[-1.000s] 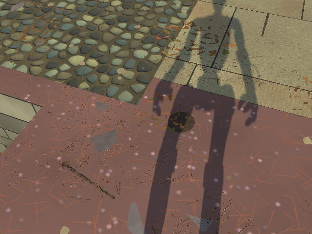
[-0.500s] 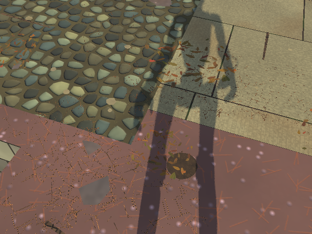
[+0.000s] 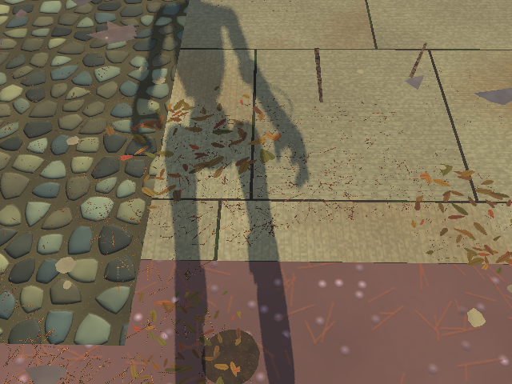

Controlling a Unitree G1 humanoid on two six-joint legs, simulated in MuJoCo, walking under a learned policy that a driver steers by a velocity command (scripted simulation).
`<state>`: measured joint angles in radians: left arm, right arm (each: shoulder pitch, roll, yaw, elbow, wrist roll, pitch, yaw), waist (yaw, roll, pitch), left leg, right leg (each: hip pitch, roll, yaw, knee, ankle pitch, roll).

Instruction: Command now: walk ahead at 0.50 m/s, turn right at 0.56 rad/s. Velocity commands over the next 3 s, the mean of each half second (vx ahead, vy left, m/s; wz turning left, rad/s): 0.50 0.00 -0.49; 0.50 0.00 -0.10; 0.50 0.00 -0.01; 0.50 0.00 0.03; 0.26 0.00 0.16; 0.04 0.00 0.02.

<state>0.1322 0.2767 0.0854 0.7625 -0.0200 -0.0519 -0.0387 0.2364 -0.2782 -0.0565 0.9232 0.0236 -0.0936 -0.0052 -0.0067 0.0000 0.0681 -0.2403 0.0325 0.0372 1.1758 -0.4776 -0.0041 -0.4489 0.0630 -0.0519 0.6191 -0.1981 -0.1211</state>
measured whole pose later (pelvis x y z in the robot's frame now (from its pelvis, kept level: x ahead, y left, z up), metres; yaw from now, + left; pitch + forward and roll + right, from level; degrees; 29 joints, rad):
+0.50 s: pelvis +0.30 +0.03 +0.01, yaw -14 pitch +2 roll +1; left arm 0.34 0.28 0.06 0.79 -0.03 -0.05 0.01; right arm 0.13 -0.27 -0.06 0.80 0.00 -0.12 0.03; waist 0.02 -0.03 0.01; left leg -0.38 -0.05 0.01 0.50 -0.16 0.04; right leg -0.34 0.06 0.12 1.15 -0.44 -0.04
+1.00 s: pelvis +0.55 -0.09 +0.01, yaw -16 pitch +2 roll +0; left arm 0.13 0.26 0.04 0.70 0.00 -0.08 -0.02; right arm 0.33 -0.30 -0.04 0.89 0.02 -0.08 0.01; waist -0.03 0.02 0.01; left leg -0.34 0.03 -0.02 1.10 -0.43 0.02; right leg -0.39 0.02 -0.03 0.51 -0.17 -0.05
